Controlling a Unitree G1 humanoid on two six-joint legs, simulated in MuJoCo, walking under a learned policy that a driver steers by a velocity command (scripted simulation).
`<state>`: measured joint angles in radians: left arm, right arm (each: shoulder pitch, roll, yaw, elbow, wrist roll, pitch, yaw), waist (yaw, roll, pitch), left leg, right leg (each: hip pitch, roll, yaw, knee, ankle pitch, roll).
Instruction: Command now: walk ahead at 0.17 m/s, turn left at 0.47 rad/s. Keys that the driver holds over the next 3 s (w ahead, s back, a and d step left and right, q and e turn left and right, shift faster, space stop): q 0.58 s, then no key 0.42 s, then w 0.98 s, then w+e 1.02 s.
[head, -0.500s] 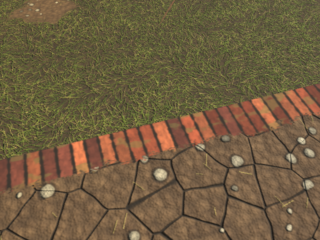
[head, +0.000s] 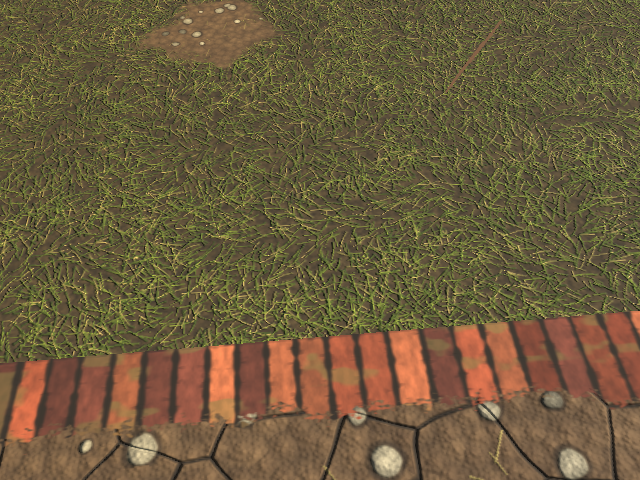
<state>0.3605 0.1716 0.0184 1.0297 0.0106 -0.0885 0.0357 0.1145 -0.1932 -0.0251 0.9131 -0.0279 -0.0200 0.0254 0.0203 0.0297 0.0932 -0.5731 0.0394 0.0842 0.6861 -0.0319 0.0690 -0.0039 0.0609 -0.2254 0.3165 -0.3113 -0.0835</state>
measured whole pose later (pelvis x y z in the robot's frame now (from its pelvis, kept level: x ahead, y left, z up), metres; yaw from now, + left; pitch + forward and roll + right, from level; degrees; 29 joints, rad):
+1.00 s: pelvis +0.08 -0.05 +0.00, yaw +25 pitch +0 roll +1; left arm 0.25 0.22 0.02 0.82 0.02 0.00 0.03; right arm 0.18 -0.25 -0.05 0.87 0.00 0.06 -0.02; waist 0.02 0.02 0.04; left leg -0.18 -0.04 -0.06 0.52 -0.34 -0.02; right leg -0.21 0.03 0.00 0.45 -0.25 -0.05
